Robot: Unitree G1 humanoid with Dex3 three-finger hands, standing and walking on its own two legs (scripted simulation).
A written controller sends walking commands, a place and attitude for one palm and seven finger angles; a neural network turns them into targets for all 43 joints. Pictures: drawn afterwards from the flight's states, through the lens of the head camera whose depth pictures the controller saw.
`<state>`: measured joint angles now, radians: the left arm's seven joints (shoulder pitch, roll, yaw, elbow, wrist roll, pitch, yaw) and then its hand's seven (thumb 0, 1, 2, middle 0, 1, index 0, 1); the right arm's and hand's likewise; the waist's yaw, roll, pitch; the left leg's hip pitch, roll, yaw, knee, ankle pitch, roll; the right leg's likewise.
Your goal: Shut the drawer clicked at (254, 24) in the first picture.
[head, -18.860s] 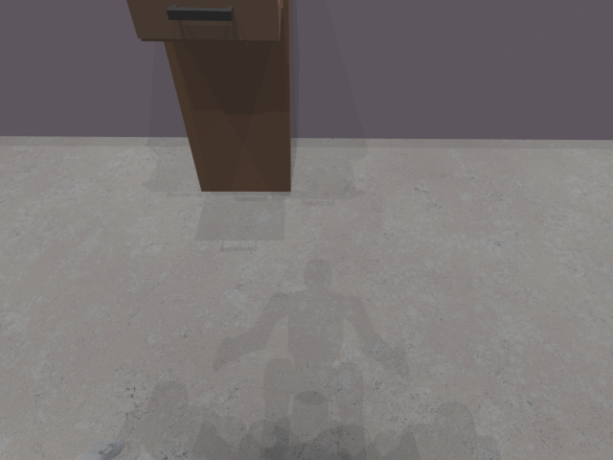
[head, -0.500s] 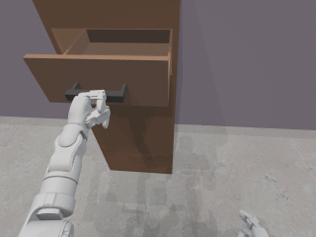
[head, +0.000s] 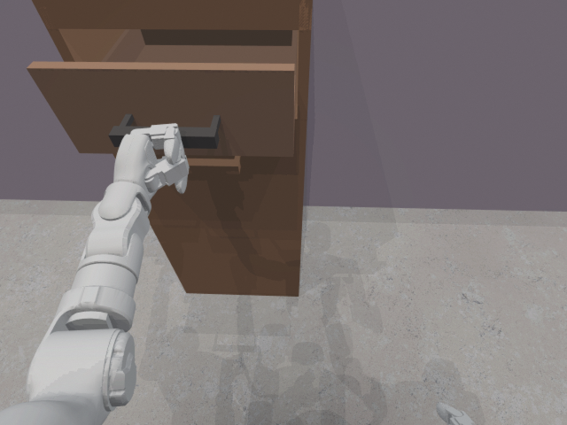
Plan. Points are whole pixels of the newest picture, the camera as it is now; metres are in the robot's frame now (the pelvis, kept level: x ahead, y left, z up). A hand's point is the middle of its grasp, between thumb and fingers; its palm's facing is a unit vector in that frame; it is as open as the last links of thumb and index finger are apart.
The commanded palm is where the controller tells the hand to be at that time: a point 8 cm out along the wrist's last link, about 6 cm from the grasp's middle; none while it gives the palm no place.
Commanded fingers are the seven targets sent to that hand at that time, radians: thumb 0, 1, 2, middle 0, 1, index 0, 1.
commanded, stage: push the drawer shut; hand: left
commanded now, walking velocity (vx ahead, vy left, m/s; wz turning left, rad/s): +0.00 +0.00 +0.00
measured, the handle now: (168, 128) +0.52 +0.19 +0.14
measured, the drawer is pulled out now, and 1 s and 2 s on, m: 0.12 0.01 0.00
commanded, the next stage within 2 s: pull the fist back off the drawer in 1.46 s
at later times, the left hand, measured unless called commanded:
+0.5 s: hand (196, 138) +0.49 +0.14 +0.14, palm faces -0.02 -1.00 -0.01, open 3.4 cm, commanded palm +0.48 +0.19 +0.14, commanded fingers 0.00 0.90 0.90 -1.40 -1.60 -1.40 -1.60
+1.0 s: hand (203, 113) +0.55 +0.14 +0.15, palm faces -0.02 -1.00 -0.02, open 3.4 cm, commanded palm +0.54 +0.18 +0.14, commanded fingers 0.00 0.90 0.90 -1.40 -1.60 -1.40 -1.60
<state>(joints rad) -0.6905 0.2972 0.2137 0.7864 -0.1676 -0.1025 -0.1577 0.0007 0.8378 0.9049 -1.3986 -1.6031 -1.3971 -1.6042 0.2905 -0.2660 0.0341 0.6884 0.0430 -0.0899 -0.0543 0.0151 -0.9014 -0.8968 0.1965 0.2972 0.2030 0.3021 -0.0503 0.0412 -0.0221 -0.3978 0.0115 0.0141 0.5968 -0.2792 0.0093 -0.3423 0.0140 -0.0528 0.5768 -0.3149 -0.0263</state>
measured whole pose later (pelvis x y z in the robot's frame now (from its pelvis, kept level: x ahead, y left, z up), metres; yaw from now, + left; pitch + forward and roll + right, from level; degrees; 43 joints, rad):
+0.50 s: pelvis +0.00 +0.01 -0.01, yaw -2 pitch +9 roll -1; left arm -0.91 0.35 0.29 1.07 -0.11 -0.22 -0.13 0.04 0.92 0.93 -1.40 -1.60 -1.40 -1.60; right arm 0.40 -0.26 0.02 0.72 0.02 -0.07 -0.02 0.01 -0.90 -0.90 0.20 0.30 0.20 0.30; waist -0.11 0.04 -0.05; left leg -0.50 0.02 0.04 0.66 -0.31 0.02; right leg -0.45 0.02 -0.03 0.63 -0.33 -0.01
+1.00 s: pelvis +0.00 +0.01 -0.01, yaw -1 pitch +15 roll -2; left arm -1.17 0.50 0.35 1.30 -0.04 -0.22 -0.14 0.05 0.89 0.93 -1.40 -1.60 -1.40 -1.60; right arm 0.44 -0.29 0.02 0.72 -0.02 -0.06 -0.01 0.01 -0.90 -0.90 0.20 0.30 0.20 0.30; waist -0.19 0.05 -0.05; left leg -0.67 0.03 0.02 0.72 -0.32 0.02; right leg -0.61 0.03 -0.05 0.67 -0.33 -0.02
